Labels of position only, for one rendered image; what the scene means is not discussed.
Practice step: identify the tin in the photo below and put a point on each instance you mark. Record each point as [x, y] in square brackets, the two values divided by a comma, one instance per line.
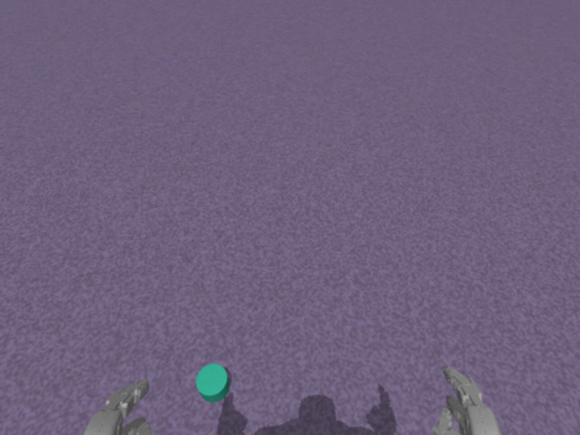
[213, 383]

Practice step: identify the left robot hand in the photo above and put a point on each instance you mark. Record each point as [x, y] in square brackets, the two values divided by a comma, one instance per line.
[118, 406]

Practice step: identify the right robot hand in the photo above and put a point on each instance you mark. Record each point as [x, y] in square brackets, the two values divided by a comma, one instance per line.
[472, 415]

